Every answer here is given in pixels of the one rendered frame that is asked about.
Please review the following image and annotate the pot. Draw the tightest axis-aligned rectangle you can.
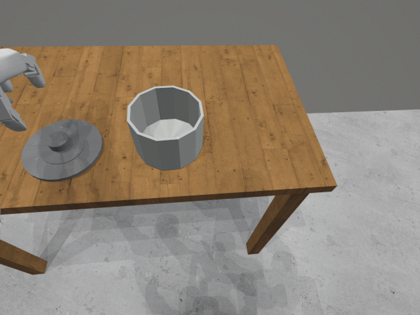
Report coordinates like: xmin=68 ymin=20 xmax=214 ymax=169
xmin=127 ymin=85 xmax=204 ymax=171

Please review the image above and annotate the knob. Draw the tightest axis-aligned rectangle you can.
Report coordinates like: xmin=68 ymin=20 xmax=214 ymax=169
xmin=46 ymin=131 xmax=71 ymax=152

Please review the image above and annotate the table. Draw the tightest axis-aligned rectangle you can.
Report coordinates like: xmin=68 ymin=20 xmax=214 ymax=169
xmin=0 ymin=45 xmax=337 ymax=275

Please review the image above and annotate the lid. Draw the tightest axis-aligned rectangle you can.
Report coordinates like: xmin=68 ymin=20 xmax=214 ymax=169
xmin=21 ymin=119 xmax=103 ymax=182

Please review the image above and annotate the left robot hand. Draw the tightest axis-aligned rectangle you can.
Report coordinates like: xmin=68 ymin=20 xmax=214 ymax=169
xmin=0 ymin=49 xmax=45 ymax=132

